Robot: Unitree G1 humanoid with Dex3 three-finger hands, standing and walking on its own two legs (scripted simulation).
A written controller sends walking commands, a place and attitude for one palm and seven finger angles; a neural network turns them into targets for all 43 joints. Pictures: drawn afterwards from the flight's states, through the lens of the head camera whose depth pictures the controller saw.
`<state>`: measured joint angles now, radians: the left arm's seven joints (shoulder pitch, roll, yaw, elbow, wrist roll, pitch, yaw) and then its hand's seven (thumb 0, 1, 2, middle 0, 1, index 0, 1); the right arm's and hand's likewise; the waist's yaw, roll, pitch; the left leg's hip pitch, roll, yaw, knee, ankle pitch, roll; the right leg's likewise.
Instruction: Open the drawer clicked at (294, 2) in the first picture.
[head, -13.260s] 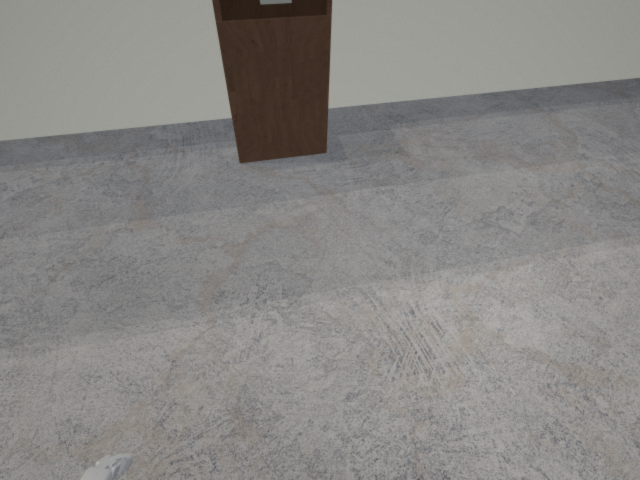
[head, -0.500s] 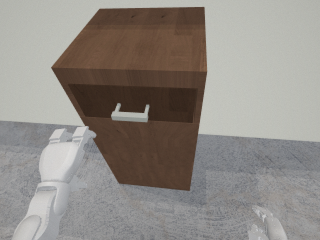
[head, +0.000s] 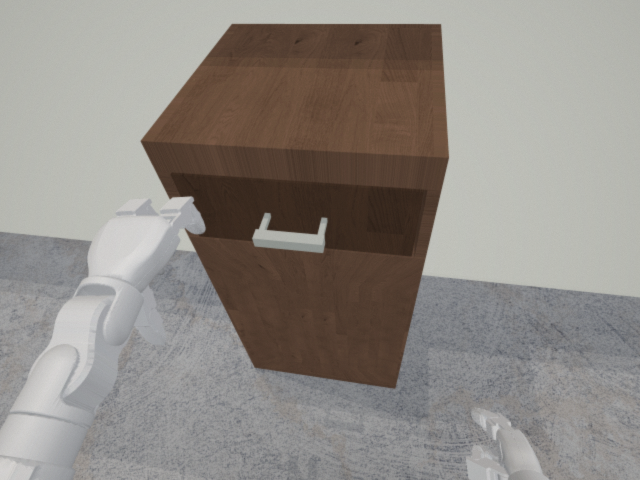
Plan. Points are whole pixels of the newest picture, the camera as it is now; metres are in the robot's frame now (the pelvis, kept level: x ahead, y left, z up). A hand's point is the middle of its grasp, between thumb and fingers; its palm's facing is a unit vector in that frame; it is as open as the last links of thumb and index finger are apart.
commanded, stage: raise the hand with hooked fingers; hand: left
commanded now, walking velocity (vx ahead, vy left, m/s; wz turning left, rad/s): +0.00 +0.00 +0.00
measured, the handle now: (291, 231) +0.49 +0.13 -0.01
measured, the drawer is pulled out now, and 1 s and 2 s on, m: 0.00 0.00 0.00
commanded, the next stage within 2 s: move the hooked fingers above the handle in 0.28 s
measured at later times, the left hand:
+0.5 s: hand (176, 293) +0.29 +0.22 +0.09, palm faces +0.00 -0.08 -1.00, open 13.9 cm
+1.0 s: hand (228, 266) +0.35 +0.18 +0.07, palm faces -0.03 -0.07 -1.00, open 13.8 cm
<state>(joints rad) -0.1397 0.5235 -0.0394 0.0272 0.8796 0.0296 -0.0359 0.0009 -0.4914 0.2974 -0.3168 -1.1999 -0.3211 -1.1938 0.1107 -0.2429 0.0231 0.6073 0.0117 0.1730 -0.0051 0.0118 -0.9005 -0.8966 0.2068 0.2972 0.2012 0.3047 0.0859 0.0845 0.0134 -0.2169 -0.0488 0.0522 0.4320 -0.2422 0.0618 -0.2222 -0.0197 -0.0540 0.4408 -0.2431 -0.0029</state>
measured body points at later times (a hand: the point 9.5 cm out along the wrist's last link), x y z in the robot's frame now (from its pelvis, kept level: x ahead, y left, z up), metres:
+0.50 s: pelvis -0.02 -0.02 +0.00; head +0.01 -0.05 +0.45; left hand +0.29 +0.22 +0.14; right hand +0.18 -0.23 -0.12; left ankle -0.01 +0.07 -0.74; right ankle -0.01 -0.12 -0.74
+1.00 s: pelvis +0.00 -0.03 +0.00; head +0.04 -0.07 +0.44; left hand +0.35 +0.18 +0.12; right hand +0.14 -0.28 -0.14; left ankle -0.01 +0.07 -0.74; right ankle -0.01 -0.12 -0.74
